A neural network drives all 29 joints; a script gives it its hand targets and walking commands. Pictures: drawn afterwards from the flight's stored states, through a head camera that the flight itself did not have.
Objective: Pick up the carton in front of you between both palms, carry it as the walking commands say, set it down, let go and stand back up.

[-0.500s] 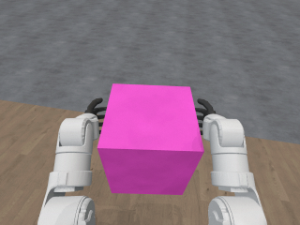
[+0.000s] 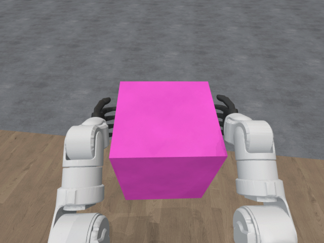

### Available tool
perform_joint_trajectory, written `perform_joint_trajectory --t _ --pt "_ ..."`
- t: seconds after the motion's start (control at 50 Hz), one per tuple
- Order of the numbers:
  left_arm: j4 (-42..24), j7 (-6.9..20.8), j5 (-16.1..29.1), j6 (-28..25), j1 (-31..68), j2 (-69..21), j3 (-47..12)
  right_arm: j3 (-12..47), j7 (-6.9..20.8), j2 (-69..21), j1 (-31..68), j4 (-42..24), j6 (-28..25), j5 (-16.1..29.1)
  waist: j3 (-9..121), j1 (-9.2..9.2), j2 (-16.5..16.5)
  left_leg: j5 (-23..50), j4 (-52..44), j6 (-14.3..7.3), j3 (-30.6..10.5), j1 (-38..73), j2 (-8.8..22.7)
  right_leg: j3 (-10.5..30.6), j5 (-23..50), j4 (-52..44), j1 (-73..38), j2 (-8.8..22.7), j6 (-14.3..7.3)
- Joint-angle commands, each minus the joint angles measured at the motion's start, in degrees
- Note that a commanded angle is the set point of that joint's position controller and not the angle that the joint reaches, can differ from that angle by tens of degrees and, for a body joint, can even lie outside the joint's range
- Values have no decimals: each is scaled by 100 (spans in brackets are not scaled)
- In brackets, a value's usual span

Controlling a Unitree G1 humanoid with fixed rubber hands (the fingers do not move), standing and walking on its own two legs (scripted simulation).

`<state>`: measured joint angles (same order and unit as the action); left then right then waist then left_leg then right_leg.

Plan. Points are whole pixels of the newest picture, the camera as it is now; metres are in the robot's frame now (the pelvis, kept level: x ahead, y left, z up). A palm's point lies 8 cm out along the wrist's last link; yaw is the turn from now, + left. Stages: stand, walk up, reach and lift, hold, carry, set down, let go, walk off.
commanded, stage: carry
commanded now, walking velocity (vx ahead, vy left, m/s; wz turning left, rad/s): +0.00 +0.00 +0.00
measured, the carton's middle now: (164, 144) +0.37 -0.01 +0.05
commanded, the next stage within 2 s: none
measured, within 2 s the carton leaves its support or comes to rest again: neither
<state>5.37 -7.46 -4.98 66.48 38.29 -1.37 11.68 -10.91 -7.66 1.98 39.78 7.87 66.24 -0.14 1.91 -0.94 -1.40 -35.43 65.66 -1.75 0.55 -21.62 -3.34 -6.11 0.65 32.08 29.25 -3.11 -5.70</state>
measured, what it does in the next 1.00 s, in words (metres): steps on the spot: left foot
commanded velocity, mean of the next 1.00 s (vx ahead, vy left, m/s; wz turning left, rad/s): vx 0.00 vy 0.00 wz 0.00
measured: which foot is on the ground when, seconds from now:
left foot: up 0.00-0.14, down 0.16-1.00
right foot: down 0.00-1.00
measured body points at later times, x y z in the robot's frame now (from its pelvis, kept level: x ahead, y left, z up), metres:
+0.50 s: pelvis +0.07 +0.01 +0.01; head +0.08 +0.02 +0.46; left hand +0.44 +0.17 +0.12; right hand +0.44 -0.13 +0.12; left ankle +0.04 +0.13 -0.71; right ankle +0.10 -0.06 -0.72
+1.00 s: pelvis +0.04 +0.03 +0.02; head +0.00 +0.03 +0.47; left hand +0.39 +0.19 +0.15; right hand +0.40 -0.12 +0.14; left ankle +0.04 +0.13 -0.71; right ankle +0.10 -0.06 -0.72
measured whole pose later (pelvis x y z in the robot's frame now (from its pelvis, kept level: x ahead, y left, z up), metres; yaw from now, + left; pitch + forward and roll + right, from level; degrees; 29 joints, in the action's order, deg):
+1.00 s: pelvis +0.04 +0.03 +0.02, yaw +0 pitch +2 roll +1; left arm 18.0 -7.5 -2.9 68.6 38.7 0.7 11.5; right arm -11.7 -7.3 -0.2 38.2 17.2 68.9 -3.1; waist 8.3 0.4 0.9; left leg -10.8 35.8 -3.6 2.5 -18.7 -1.9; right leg -3.6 -1.2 27.7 20.1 -0.2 -2.0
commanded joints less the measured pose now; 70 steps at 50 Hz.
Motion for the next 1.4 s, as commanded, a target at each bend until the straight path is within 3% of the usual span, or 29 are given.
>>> perform_joint_trajectory --t 0.0,0.04,0.08,0.14,0.22,0.28,0.34,0.46,0.54,0.62,0.74,0.8,0.96,1.38 --pt "-528 1309 2482 82 3750 -5701 -3497 3636 1358 -6305 3899 -646 171 2255 3384 244 595 -80 -155 136 -318 -1213 366 2344 3974 -206 -3878 2175 -850" --pt "-848 1368 2738 87 4267 -6092 -3609 3572 1305 -6559 4031 -771 154 2217 3164 138 556 324 -1305 167 -187 -441 378 1915 3647 -512 -2982 1933 -597" --pt "-992 1385 2835 83 4383 -6240 -3685 3585 1256 -6731 3970 -821 118 2172 3281 114 674 618 -1875 143 10 78 256 1616 3687 -563 -2769 1845 -521" --pt "-1072 1401 2829 62 4247 -6254 -3745 3678 1201 -6790 3783 -888 63 2084 3409 187 865 1413 -2549 115 106 234 203 1233 4248 -299 -3049 1658 -372" --pt "-1093 1441 2837 69 4170 -6118 -3858 3755 1166 -6604 3690 -1017 17 1981 3356 223 706 2557 -3089 46 -62 425 393 1087 5008 62 -3339 1453 -191" --pt "-764 1438 2685 103 3786 -5989 -3816 3676 1204 -6369 3396 -784 71 1874 3400 219 215 4669 -2687 -219 -402 908 870 917 3960 176 -2740 1221 -148" --pt "-375 1468 2548 98 3661 -6026 -3746 3576 1313 -6332 3243 -452 79 1819 3144 161 -44 5337 -2700 -328 -509 1034 1058 834 3139 168 -2276 1082 -132" --pt "-139 1465 2571 33 3958 -6171 -3599 3489 1394 -6430 3674 -368 35 1954 2926 155 74 4742 -2825 -311 -505 828 1048 917 3158 8 -2343 1185 -174" --pt "-86 1430 2595 39 4044 -6192 -3498 3410 1377 -6441 3787 -338 46 1997 2862 141 105 4415 -2977 -307 -531 837 1044 949 2787 -148 -2329 1199 -125" --pt "16 1412 2582 66 4080 -6193 -3388 3313 1372 -6444 3826 -239 72 1995 2734 135 96 3991 -3174 -318 -569 818 1047 986 1984 -377 -2218 1182 -56" --pt "266 1420 2527 93 4168 -6193 -3191 3143 1384 -6461 3909 6 94 1956 2337 128 98 2880 -3568 -356 -641 603 1002 1076 207 -782 -1887 1153 33" --pt "419 1426 2499 97 4194 -6191 -3093 3061 1382 -6476 3954 149 96 1941 2148 128 128 2620 -3685 -377 -657 488 1005 1086 -235 -886 -1737 1147 64" --pt "621 1426 2494 88 4251 -6216 -2912 2890 1349 -6522 4021 327 90 1913 2139 130 177 2712 -3646 -375 -616 441 974 1075 -69 -841 -1686 1173 95" --pt "217 1368 2555 157 4311 -6210 -3060 3027 1328 -6591 4073 17 178 2009 2522 118 186 3362 -3367 -374 -593 626 930 1016 887 -563 -1923 1206 61"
